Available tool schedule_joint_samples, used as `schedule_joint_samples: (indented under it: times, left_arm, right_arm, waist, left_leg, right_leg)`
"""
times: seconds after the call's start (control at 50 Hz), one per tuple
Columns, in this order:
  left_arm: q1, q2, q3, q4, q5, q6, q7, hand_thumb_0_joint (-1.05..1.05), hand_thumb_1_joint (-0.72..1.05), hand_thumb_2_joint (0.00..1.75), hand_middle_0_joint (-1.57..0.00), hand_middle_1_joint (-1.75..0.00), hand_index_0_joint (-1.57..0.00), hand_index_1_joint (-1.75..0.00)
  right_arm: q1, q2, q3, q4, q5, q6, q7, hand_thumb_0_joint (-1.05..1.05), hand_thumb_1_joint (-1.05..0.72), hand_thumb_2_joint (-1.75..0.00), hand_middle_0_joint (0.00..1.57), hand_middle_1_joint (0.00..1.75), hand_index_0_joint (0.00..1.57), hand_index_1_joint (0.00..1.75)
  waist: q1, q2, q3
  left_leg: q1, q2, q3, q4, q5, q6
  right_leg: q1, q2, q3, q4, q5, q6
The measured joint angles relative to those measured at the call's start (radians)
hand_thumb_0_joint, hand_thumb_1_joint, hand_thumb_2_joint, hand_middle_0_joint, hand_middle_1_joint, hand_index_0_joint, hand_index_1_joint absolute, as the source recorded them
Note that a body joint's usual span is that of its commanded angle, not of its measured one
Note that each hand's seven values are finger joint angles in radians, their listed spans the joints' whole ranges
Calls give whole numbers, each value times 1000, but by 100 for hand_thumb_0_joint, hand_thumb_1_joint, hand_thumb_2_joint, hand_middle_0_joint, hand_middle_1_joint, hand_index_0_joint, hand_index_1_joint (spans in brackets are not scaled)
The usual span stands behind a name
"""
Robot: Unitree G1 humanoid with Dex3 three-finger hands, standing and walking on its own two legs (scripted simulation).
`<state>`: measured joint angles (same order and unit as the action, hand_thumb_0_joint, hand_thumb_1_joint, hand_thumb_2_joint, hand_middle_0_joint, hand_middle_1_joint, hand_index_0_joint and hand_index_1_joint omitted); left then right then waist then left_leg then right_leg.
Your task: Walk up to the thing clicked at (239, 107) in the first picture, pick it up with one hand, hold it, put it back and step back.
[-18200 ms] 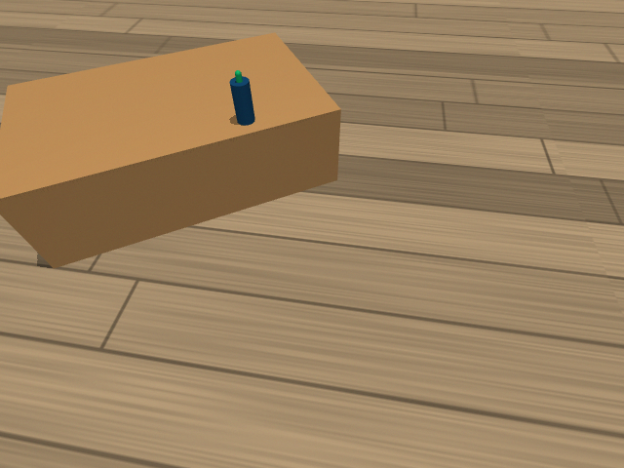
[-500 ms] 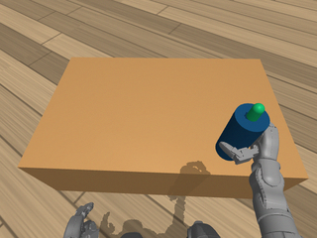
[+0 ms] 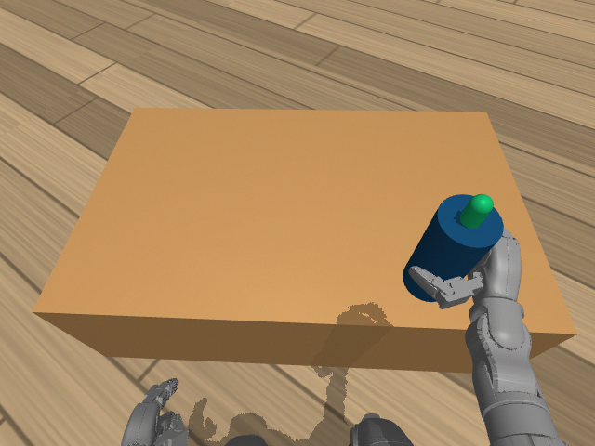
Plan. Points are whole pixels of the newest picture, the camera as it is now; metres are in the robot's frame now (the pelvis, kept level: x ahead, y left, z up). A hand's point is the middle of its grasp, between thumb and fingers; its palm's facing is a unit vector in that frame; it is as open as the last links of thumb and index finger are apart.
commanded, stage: hold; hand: right
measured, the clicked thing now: (450, 246) +0.33 -0.17 +0.08
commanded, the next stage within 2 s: crouch in 0.68 s
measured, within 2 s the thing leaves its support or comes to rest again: neither
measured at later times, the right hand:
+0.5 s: hand (445, 257) +0.33 -0.17 +0.06, palm faces +0.21 +0.98 +0.02, open 10.2 cm
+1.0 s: hand (443, 258) +0.33 -0.17 +0.04, palm faces +0.21 +0.98 +0.02, open 10.2 cm
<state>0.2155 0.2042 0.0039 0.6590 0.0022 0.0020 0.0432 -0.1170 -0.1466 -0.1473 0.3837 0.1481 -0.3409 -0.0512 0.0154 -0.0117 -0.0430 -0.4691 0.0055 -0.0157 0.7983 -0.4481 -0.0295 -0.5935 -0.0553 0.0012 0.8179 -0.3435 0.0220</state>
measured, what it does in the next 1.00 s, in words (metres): stands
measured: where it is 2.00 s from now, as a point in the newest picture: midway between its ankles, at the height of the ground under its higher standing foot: outside the picture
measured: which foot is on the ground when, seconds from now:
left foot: down 0.00-1.00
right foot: down 0.00-1.00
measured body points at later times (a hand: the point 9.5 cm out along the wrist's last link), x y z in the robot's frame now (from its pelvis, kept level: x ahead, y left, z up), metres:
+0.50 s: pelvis +0.00 +0.00 +0.00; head +0.04 +0.00 +0.45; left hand +0.14 +0.24 -0.11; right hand +0.31 -0.22 +0.06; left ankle -0.03 +0.14 -0.70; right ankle +0.04 -0.13 -0.70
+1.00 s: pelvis +0.00 +0.00 +0.00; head +0.04 +0.00 +0.44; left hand +0.14 +0.25 -0.11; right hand +0.32 -0.23 +0.04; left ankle -0.03 +0.14 -0.70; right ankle +0.04 -0.13 -0.70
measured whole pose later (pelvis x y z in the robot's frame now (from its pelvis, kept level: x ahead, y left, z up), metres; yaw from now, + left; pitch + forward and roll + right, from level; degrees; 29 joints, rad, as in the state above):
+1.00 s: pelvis +0.00 +0.00 +0.00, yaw +0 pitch +8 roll +1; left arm 0.20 0.21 0.01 0.66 0.01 0.00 0.04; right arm -0.15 -0.15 -0.17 0.45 0.16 -0.36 -0.03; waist 0.02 -0.01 -0.05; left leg -0.50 0.00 -0.01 0.82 -0.45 -0.03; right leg -0.63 -0.06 0.01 0.84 -0.34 0.02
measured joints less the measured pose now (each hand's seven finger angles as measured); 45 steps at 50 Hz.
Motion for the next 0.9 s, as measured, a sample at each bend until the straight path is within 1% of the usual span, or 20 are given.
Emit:
schedule_joint_samples:
  times: [0.14,0.28,0.38,0.48,0.66,0.8,0.9]
  left_arm:
    - [4,0,-1,3,-1,1,0,1,90,90,-20,-31,-21,-29]
    - [-2,4,-3,-5,-2,-5,-2,1,90,90,-20,-30,-21,-29]
    - [-11,3,-3,-5,0,-7,-1,1,90,90,-20,-30,-21,-29]
    - [-11,4,-3,-2,1,-7,2,1,90,90,-20,-30,-21,-29]
    - [-9,4,-3,2,-1,-7,2,1,90,90,-20,-30,-21,-29]
    - [-7,4,-1,-2,-1,-5,0,1,91,90,-20,-30,-21,-29]
    - [-4,5,-1,-1,0,-3,-2,1,91,90,-20,-31,-21,-29]
  right_arm:
    - [4,-1,-7,4,2,-1,1,-1,49,-112,73,109,75,110]
    - [5,2,3,7,5,-4,5,-1,49,-112,73,109,75,110]
    - [6,9,-3,3,5,-6,5,-1,49,-112,73,109,75,110]
    - [8,3,-7,-3,5,-13,4,-1,49,-112,73,109,75,110]
    - [6,1,-6,4,11,-4,11,-1,49,-112,73,109,76,110]
    - [1,1,-9,-1,6,1,4,-1,49,-112,73,109,76,109]
    - [2,-3,-8,13,4,-6,10,-1,49,-112,73,109,76,109]
  waist:
    - [0,0,-8]
    - [1,-2,-2]
    - [1,0,2]
    - [0,0,-1]
    - [2,-1,-8]
    - [2,2,-3]
    - [4,-1,-7]
  left_leg:
    - [5,0,1,2,-1,1]
    - [2,0,3,2,1,3]
    - [-10,-3,2,10,0,4]
    - [-9,-3,4,13,-3,6]
    - [-3,-3,6,7,-5,6]
    - [3,-4,3,2,-2,6]
    - [4,-3,3,0,-2,5]
  right_leg:
    - [5,0,1,1,-1,1]
    - [4,0,3,-4,5,3]
    - [-7,-2,3,1,6,4]
    - [-6,-3,5,3,3,6]
    - [-1,-3,6,0,1,6]
    - [4,-4,4,-3,0,6]
    - [6,-2,3,-4,0,4]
